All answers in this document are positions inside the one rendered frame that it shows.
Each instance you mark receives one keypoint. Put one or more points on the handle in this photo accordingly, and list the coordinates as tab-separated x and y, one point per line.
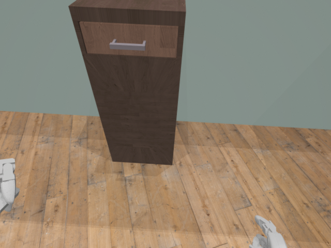
127	46

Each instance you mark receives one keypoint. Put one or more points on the robot left hand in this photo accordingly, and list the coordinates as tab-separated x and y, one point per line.
8	189

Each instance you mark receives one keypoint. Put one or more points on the robot right hand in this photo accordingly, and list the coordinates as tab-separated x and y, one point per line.
273	240

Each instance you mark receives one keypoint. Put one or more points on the drawer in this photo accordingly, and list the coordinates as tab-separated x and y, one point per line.
161	40

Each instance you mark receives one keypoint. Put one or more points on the cabinet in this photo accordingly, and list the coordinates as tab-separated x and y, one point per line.
136	96

